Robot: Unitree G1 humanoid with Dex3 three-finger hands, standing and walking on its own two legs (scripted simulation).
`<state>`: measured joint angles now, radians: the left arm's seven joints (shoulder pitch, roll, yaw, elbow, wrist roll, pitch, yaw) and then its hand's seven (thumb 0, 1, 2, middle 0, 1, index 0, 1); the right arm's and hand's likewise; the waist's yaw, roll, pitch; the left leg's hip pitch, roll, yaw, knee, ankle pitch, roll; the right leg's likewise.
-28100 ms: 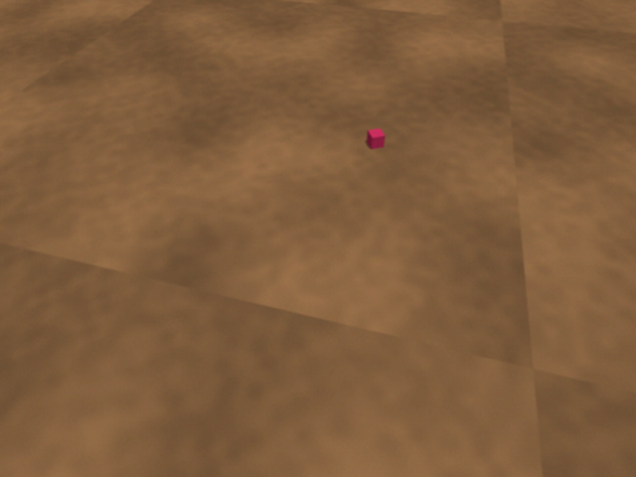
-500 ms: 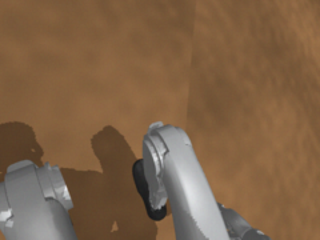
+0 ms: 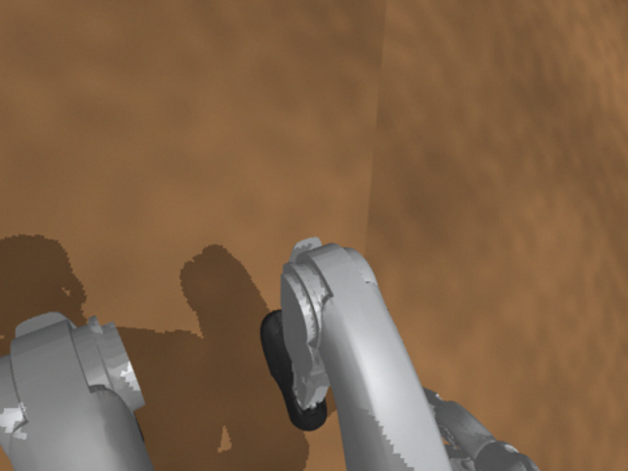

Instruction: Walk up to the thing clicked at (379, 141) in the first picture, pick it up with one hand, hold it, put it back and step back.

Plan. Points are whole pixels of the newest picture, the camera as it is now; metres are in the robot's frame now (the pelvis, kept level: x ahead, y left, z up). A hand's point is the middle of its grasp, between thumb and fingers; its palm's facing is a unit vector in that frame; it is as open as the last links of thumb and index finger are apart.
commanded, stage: open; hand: left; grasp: from above
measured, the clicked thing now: out of the picture +0.45 +0.37 -0.27
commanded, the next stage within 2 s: withdraw in 0.10 s
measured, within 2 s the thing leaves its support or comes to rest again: neither
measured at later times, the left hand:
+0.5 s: hand out of the picture +0.46 +0.39 -0.16, palm faces -0.27 -0.09 -0.96, open 13.4 cm
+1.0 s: hand out of the picture +0.42 +0.37 -0.09, palm faces -0.50 -0.14 -0.85, open 13.3 cm
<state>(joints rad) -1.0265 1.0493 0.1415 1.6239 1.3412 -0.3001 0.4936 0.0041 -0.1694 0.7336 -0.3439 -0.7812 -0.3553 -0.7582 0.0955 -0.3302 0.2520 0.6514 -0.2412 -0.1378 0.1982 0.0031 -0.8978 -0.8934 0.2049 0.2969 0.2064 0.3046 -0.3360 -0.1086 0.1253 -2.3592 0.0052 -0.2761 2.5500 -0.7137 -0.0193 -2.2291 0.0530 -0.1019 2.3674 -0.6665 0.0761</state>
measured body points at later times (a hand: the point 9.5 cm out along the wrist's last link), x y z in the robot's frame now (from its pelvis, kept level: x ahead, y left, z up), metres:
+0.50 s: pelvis +0.00 +0.00 +0.00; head +0.24 +0.13 +0.36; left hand +0.47 +0.39 -0.11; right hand +0.08 -0.26 -0.06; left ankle +0.06 +0.13 -0.27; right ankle +0.12 -0.14 -0.27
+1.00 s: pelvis -0.01 -0.01 +0.05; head +0.22 +0.10 +0.42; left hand +0.44 +0.37 -0.04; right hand +0.08 -0.29 -0.04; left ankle +0.06 +0.13 -0.27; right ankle +0.12 -0.14 -0.27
